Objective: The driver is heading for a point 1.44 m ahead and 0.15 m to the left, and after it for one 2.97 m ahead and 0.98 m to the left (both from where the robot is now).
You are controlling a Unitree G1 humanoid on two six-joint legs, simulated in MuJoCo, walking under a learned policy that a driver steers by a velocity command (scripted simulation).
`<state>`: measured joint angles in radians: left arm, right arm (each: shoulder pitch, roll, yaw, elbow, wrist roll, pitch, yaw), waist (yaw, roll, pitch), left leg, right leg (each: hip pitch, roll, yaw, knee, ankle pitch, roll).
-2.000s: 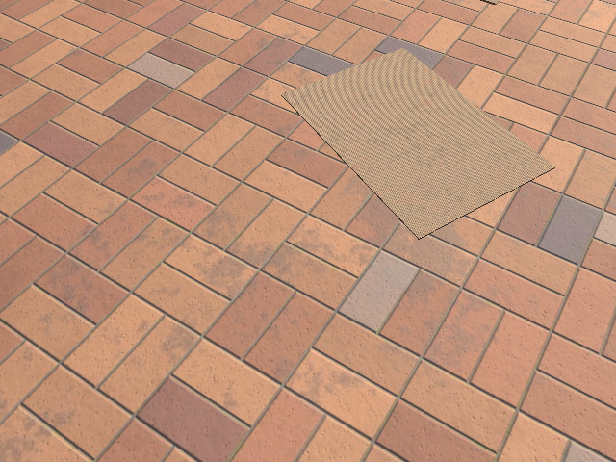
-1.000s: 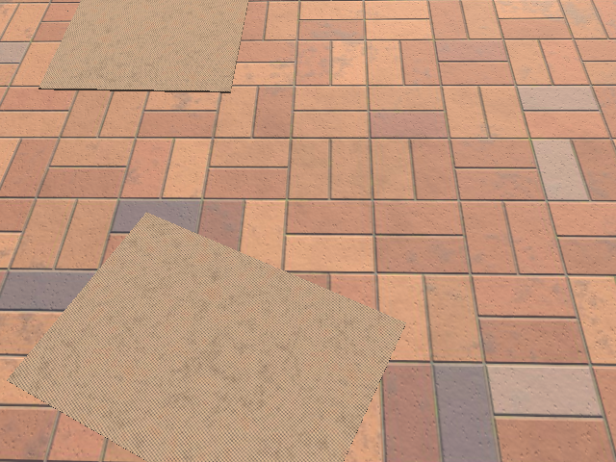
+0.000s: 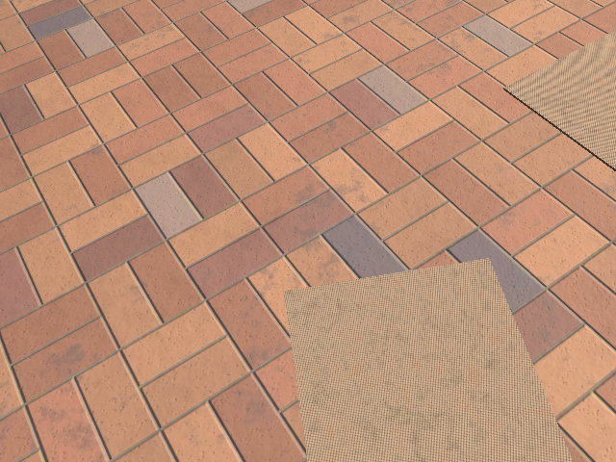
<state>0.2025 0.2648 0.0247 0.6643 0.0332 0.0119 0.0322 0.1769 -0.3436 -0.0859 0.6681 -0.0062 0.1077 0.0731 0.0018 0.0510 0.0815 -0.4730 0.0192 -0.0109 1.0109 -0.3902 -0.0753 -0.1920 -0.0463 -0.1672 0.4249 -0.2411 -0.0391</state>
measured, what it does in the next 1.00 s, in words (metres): steps on the spot, turning left: left foot, then right foot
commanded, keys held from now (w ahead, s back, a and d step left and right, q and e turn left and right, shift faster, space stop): q+shift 0.24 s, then shift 0.76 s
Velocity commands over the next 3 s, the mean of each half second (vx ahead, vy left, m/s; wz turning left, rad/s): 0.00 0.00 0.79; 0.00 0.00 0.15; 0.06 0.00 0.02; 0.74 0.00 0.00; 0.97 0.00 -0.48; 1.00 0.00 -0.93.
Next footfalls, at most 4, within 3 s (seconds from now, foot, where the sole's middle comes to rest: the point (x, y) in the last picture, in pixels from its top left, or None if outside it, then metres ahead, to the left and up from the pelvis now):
0.16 left None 0.02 0.12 -0.78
0.64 right None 0.11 -0.05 -0.78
0.88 left None -0.01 0.13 -0.78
2.10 left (204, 456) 0.46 0.31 -0.78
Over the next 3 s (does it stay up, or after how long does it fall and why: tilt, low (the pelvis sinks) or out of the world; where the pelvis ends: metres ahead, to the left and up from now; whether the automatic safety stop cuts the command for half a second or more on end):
stays up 1.12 0.38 -0.04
